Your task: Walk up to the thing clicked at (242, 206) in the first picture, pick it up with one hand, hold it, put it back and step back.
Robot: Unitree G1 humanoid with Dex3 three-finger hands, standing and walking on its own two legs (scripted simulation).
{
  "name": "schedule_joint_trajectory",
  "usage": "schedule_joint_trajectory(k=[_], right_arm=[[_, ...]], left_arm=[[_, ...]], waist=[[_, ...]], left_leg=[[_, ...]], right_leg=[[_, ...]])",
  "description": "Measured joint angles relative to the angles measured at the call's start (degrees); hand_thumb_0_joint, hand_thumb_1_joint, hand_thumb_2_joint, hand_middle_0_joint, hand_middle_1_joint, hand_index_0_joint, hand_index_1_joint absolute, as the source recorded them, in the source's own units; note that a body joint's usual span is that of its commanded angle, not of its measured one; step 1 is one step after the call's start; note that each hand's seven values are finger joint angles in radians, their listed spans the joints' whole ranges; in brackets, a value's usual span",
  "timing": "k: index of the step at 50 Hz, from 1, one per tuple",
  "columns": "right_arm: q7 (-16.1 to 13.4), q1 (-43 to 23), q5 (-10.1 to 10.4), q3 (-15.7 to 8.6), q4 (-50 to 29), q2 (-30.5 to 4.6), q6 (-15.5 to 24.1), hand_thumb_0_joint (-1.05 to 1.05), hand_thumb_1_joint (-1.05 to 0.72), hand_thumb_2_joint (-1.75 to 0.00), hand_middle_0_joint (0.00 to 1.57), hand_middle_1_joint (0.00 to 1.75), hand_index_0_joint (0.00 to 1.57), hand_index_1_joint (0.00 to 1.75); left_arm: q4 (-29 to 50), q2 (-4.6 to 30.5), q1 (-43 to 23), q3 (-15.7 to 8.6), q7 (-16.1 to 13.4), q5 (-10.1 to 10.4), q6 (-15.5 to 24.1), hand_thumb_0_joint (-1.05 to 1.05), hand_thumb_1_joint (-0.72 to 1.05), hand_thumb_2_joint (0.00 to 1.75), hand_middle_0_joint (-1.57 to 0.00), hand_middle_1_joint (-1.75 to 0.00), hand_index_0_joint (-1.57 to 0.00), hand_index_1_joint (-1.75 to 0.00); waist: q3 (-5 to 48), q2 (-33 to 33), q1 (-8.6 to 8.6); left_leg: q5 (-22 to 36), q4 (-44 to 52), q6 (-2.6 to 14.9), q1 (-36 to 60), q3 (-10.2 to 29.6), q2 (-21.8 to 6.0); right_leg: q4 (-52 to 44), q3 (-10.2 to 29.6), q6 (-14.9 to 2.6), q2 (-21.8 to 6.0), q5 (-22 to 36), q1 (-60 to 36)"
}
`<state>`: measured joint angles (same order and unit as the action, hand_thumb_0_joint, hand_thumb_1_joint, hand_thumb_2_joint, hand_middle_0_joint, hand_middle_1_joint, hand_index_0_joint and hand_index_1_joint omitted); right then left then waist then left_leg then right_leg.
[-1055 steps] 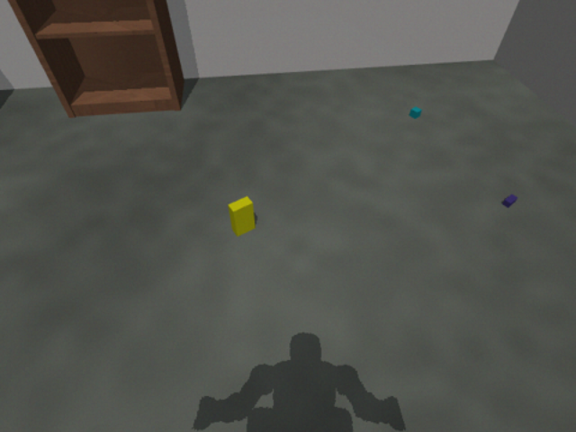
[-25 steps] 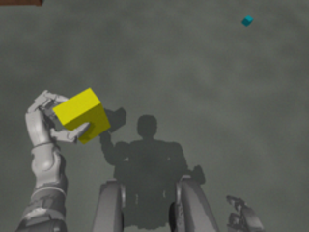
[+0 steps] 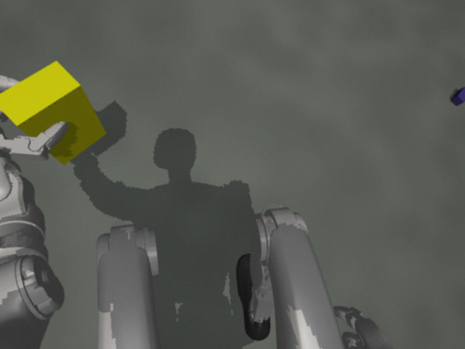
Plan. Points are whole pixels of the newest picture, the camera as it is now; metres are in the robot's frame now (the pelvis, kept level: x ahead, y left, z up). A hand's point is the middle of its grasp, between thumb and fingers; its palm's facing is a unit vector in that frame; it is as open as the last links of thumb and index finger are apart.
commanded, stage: crouch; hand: left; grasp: from the side
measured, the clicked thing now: (60, 120) +0.50 +0.24 -0.08
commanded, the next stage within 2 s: lower in 0.70 s
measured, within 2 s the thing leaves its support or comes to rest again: neither
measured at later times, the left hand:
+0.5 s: hand (37, 124) +0.51 +0.29 -0.13, palm faces +0.38 -0.93 -0.01, open 9.3 cm
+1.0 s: hand (52, 130) +0.52 +0.29 -0.18, palm faces +0.36 -0.93 +0.00, open 9.3 cm
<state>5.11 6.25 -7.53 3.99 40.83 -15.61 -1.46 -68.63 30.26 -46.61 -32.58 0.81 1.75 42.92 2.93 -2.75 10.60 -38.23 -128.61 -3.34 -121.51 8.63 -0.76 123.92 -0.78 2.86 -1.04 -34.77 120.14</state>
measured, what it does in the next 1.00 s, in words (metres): lowers itself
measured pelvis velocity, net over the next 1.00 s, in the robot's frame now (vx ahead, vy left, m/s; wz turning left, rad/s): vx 0.00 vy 0.02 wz -0.11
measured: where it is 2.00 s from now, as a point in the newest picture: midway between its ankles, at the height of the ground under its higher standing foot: (199, 325)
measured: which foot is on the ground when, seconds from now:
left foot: down 0.00-1.00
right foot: down 0.00-1.00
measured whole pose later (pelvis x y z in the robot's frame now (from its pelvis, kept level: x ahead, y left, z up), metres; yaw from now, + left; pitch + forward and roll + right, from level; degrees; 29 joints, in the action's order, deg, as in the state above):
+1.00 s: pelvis +0.00 +0.02 -0.07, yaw -6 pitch +24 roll -13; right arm 7.8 1.9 -13.3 16.9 35.0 -19.6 -6.1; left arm -76.1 44.3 -49.4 -36.0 0.7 0.4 45.6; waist -8.9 -6.9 16.1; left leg -40.1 -145.5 -1.3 -130.7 14.7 0.6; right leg 134.4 -4.3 4.7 1.1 -35.1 124.9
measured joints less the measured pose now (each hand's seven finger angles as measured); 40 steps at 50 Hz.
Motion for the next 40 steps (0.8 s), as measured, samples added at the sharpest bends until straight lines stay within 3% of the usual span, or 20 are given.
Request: schedule_joint_trajectory(k=[11,19,28,40], right_arm=[[0.35,0.56,-1.20,3.80,-0.36,-0.40,-1.09,0.01,-0.91,-0.90,0.20,0.30,0.20,0.30],[1.04,-0.52,-2.65,5.74,-1.63,-0.99,-2.24,0.01,-0.91,-0.90,0.20,0.30,0.20,0.30],[1.79,-1.95,-4.01,7.39,-2.87,-2.39,-3.11,0.00,-0.91,-0.90,0.20,0.30,0.20,0.30],[2.46,-3.17,-4.92,10.02,-4.66,-3.44,-4.21,0.00,-0.90,-0.90,0.20,0.30,0.20,0.30]], left_arm=[[-2.33,3.77,-2.55,-2.28,1.11,-0.04,-1.55,-0.01,-0.51,1.05,-0.92,-1.26,-0.92,-1.23],[-1.78,5.78,-1.92,-3.73,0.70,-1.52,-0.86,-0.01,-0.49,1.03,-0.91,-1.25,-0.92,-1.23],[-2.16,8.44,-2.45,-2.23,0.47,-2.36,-0.08,-0.01,-0.47,1.00,-0.91,-1.25,-0.91,-1.22],[-3.55,10.96,-2.49,-3.31,0.31,-2.30,1.04,-0.01,-0.46,1.00,-0.90,-1.25,-0.90,-1.23]], waist=[[-2.84,0.14,1.92],[-5.10,-0.80,2.64],[-7.24,-1.92,3.13],[-9.55,-2.82,4.39]], left_leg=[[-0.56,-7.08,0.78,-5.26,1.57,0.66],[-1.01,-10.34,1.24,-7.11,2.68,0.99],[-1.15,-12.89,1.48,-8.40,3.74,1.41],[-1.72,-15.39,1.73,-9.19,5.05,1.46]], right_leg=[[5.11,-0.55,0.99,0.54,-0.17,3.74],[7.16,-1.19,1.34,0.86,-0.42,4.62],[8.76,-1.92,1.01,1.04,-0.52,5.08],[10.05,-2.79,1.24,1.58,-0.60,5.24]])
